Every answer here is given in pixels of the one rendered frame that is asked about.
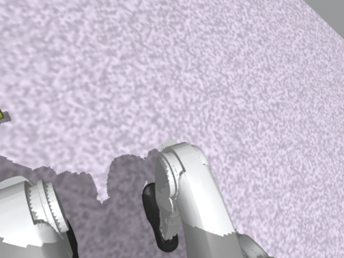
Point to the right robot foot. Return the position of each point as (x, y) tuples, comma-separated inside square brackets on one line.
[(153, 216)]

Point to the right robot hand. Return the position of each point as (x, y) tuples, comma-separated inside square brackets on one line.
[(249, 247)]

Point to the left robot foot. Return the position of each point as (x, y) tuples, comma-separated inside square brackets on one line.
[(72, 241)]

